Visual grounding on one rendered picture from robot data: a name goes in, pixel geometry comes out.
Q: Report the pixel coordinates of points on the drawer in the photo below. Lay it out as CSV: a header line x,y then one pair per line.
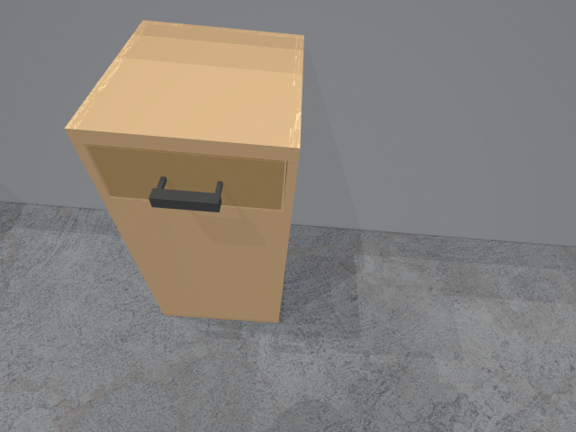
x,y
247,182

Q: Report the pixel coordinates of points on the cabinet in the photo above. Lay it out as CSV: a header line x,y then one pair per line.
x,y
205,90

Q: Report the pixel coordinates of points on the handle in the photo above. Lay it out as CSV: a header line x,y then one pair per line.
x,y
185,200

